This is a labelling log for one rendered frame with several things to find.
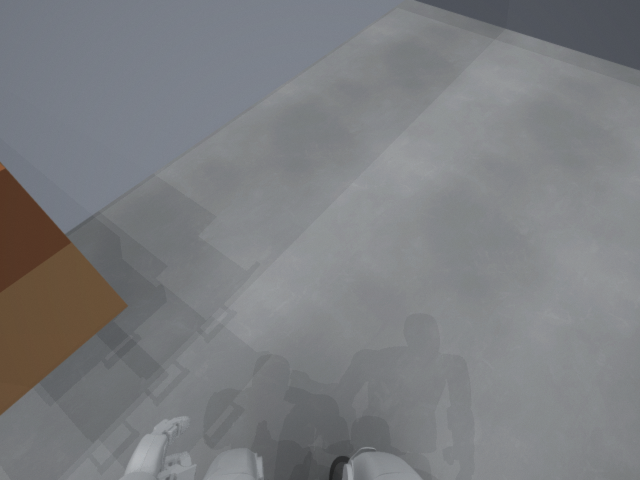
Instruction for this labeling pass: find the cabinet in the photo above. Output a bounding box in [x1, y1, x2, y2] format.
[0, 162, 128, 415]

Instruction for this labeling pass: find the drawer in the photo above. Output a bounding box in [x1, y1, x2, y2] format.
[0, 164, 71, 292]

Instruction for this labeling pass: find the robot left hand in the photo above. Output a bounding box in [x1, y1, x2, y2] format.
[124, 416, 196, 480]

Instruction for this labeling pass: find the right robot foot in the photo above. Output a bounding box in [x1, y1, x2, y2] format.
[329, 456, 350, 480]

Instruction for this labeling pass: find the robot right thigh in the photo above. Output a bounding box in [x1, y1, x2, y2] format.
[342, 452, 423, 480]

